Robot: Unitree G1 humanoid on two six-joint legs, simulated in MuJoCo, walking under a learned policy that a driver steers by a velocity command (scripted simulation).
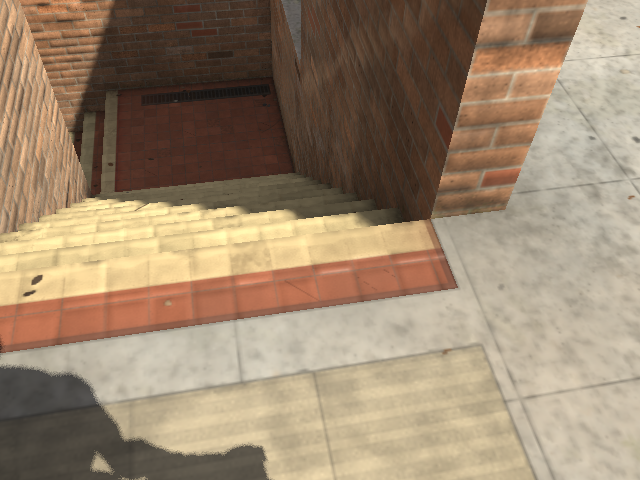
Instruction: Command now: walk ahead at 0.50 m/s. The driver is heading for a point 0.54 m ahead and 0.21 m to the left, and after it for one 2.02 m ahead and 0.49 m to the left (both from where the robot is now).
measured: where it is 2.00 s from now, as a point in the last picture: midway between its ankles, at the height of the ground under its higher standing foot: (275, 403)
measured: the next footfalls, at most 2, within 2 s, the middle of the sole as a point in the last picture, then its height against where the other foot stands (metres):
right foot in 0.40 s outside the picture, level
left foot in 0.96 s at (224, 408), level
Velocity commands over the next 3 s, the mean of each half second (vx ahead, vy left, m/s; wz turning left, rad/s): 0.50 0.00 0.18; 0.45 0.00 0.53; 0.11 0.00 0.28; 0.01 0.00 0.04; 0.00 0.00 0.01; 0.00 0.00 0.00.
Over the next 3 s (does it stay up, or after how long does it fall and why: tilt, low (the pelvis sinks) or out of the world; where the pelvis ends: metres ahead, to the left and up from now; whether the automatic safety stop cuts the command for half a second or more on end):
stays up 0.65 0.10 0.01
